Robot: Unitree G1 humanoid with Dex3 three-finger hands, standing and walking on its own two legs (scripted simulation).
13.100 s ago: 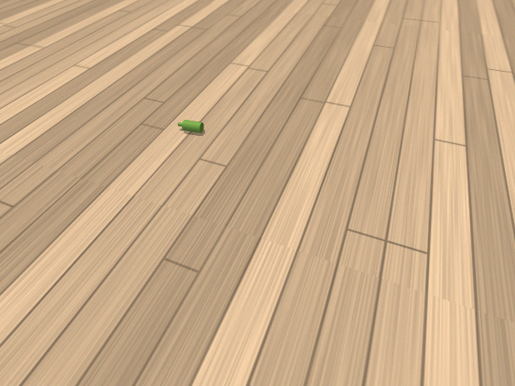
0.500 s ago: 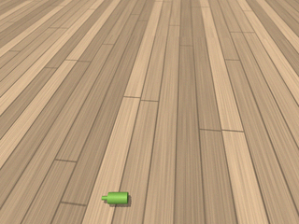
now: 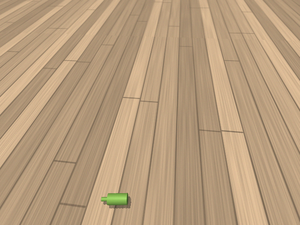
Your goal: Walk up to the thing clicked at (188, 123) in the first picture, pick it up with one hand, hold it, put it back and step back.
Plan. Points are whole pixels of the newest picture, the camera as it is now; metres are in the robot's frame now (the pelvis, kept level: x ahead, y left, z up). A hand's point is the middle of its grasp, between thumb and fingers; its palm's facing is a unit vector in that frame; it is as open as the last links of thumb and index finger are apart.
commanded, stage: stand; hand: left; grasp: from above
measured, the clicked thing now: (114, 199) +0.43 +0.27 -0.75
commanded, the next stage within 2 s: rise first in 0.40 s
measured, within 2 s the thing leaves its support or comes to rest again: neither
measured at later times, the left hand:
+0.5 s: hand out of the picture +0.07 +0.26 -0.16, palm faces -0.03 -0.94 -0.35, open 7.4 cm
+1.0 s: hand out of the picture +0.14 +0.26 -0.21, palm faces -0.11 -0.91 -0.41, open 13.1 cm
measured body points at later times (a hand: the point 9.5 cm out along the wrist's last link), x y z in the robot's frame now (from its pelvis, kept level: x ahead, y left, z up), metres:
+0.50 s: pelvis +0.00 +0.00 +0.00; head +0.02 +0.00 +0.45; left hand +0.07 +0.31 -0.13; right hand +0.07 -0.30 -0.14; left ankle -0.01 +0.15 -0.75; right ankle +0.01 -0.12 -0.75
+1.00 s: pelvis -0.01 +0.02 -0.06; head +0.07 +0.02 +0.39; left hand +0.15 +0.31 -0.18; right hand +0.12 -0.24 -0.17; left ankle -0.01 +0.15 -0.75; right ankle +0.01 -0.12 -0.75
